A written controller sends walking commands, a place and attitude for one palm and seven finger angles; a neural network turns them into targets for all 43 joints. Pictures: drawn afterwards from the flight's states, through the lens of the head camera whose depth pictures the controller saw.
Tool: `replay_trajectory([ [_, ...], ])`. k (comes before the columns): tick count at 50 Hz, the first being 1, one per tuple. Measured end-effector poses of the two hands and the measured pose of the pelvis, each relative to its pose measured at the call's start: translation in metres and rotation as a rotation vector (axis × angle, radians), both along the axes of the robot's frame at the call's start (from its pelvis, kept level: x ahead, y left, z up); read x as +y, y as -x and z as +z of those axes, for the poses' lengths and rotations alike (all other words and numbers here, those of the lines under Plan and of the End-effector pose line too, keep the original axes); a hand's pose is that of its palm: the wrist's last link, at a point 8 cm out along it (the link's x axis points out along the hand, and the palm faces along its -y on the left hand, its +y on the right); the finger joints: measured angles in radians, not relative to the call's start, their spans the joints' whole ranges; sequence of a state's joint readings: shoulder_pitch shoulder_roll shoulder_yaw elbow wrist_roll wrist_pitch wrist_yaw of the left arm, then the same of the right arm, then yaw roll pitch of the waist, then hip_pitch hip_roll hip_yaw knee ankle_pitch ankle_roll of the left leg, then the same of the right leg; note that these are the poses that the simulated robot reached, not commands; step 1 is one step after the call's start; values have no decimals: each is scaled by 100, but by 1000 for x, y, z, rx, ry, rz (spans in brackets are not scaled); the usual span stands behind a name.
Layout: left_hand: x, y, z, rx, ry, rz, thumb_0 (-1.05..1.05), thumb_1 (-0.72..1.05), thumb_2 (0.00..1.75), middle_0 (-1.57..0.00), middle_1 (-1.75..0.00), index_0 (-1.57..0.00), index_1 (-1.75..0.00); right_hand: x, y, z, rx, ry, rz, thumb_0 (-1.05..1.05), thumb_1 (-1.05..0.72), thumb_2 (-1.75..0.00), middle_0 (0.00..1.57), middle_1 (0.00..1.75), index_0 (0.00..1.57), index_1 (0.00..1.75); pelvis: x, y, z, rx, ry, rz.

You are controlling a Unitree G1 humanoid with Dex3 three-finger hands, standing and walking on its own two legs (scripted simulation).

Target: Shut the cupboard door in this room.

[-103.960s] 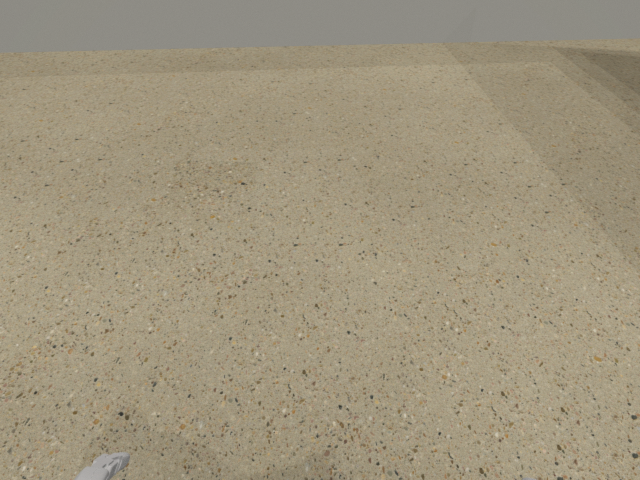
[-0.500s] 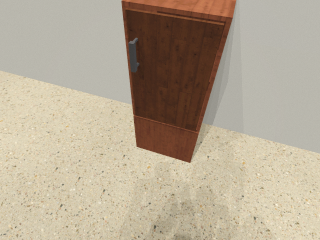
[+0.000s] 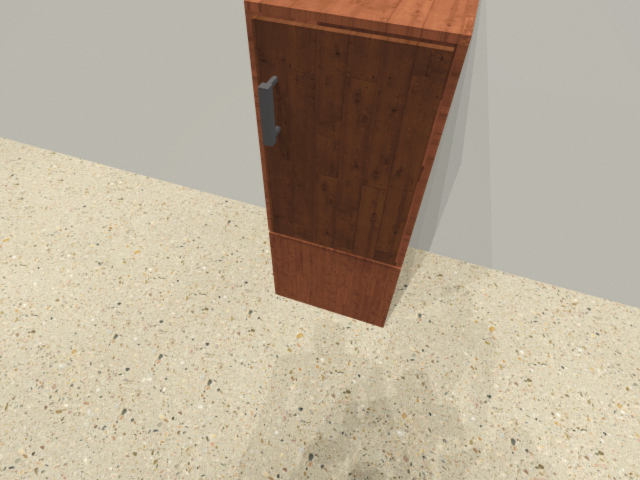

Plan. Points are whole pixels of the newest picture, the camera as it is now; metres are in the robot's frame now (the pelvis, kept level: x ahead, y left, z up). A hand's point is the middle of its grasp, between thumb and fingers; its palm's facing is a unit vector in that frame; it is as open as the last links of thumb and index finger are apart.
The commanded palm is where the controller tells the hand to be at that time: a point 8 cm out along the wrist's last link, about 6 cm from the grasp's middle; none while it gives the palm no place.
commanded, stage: look to check the result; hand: left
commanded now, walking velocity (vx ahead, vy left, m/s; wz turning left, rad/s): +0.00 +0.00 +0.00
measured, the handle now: (271, 111) +0.80 +0.15 +0.04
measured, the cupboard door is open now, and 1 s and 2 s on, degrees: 0 0 0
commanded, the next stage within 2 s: stand and wait in 0.06 s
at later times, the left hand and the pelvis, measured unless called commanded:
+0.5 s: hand out of the picture -0.03 +0.15 -0.18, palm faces +0.05 -0.98 -0.18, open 7.3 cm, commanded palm none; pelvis +0.01 -0.01 +0.00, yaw +0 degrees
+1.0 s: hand out of the picture -0.03 +0.14 -0.18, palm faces +0.06 -0.98 -0.17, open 7.3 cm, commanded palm none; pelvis +0.02 -0.01 +0.00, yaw +0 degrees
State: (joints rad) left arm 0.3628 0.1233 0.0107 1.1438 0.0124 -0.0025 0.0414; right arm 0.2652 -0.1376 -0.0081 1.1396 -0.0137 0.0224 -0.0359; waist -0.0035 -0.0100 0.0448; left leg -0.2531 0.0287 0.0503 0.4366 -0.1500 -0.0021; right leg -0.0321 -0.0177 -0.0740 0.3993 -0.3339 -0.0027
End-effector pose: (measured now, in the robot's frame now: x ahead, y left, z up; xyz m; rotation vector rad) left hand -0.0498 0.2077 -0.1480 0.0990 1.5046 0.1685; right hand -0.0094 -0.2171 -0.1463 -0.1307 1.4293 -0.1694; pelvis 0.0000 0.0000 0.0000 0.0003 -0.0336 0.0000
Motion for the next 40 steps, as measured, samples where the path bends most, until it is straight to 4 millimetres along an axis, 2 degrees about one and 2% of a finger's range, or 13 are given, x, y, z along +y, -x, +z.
replay_trajectory([
  [13, -4, -15, -1, -22, 2, -6, 0, 91, 90, -20, -29, -20, -30, -2, -3, 0, 10, -4, 2, 1, -92, -90, 20, 30, 19, 30, -4, -6, 0, 1, -2, 3],
  [40, -12, -16, -1, -3, 2, 7, 0, 91, 90, -20, -29, -20, -30, -8, -13, 0, 17, -1, 6, 1, -92, -90, 20, 30, 19, 30, -11, -16, 0, 4, -5, 5],
])
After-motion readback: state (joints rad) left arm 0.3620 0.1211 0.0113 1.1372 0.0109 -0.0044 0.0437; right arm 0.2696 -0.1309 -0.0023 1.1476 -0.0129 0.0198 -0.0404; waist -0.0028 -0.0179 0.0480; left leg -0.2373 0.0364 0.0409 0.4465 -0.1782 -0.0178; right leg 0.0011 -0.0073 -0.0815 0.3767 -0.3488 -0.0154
